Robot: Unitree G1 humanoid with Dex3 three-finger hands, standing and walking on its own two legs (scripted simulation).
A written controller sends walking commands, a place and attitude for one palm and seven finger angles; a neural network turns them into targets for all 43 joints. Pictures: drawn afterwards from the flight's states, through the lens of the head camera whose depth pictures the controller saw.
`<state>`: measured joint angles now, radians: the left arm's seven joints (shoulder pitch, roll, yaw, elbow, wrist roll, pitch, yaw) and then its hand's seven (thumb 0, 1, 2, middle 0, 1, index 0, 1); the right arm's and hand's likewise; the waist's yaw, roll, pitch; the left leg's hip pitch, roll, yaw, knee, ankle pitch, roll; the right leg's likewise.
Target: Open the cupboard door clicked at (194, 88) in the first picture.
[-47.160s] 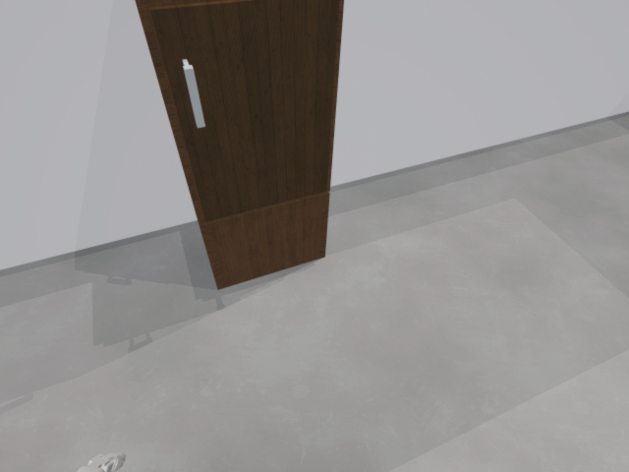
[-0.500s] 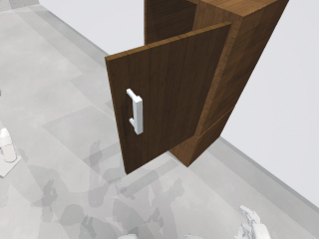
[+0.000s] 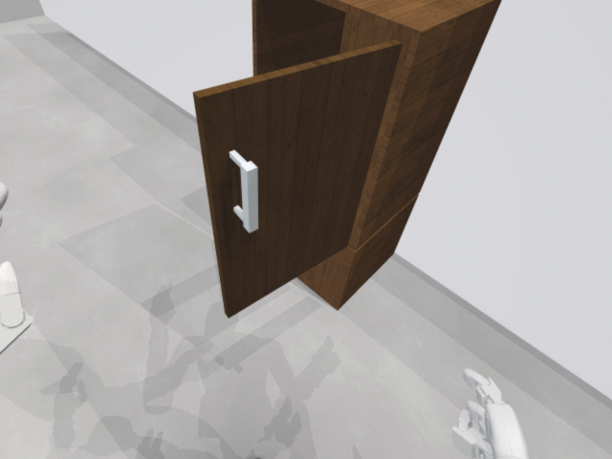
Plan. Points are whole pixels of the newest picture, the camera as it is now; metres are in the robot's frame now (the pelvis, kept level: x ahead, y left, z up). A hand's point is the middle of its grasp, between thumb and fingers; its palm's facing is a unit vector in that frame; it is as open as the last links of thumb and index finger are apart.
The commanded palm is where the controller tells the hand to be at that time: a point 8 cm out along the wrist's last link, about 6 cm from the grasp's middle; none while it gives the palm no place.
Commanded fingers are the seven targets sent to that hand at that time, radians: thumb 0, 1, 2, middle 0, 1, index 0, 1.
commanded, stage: stop stepping back and stand still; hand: left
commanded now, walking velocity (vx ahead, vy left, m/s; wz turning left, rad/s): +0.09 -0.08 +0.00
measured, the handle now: (243, 192) +0.51 +0.13 +0.05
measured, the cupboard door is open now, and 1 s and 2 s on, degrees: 81 81 81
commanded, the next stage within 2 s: let the arm hang, fingers relaxed in 1.06 s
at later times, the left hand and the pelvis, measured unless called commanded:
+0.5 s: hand out of the picture +0.15 +0.27 +0.18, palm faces +0.39 -0.80 -0.45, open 7.5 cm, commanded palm +0.09 +0.31 +0.18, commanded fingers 0.00 0.90 0.90 -0.20 -0.30 -0.20 -0.30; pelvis -0.06 +0.01 +0.02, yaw -1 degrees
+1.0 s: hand (59, 334) +0.19 +0.23 +0.17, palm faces +0.34 -0.77 -0.54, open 7.4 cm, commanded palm +0.12 +0.28 +0.18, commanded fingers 0.00 0.90 0.90 -0.20 -0.30 -0.20 -0.30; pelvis -0.03 -0.02 +0.00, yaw -2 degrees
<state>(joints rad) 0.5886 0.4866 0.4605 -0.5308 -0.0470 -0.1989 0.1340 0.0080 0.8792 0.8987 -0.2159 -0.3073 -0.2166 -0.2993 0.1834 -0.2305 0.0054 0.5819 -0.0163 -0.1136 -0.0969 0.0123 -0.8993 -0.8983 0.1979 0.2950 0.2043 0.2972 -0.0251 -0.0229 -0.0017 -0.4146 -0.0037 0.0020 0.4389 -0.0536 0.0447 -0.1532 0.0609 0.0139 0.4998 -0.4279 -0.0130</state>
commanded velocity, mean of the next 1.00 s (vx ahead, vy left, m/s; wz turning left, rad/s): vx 0.04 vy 0.00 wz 0.00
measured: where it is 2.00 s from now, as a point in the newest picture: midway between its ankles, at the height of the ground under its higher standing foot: outside the picture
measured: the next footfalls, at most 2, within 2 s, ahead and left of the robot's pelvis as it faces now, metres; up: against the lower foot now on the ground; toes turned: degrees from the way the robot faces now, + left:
left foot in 0.24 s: +0.04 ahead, +0.10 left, +0.00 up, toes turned +1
right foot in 0.62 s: -0.06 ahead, -0.08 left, +0.00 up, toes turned -5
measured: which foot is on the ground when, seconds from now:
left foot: down 0.00-0.10, up 0.12-0.22, down 0.24-0.62, up 0.64-0.84, down 0.86-1.00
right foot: down 0.00-0.26, up 0.28-0.60, down 0.62-1.00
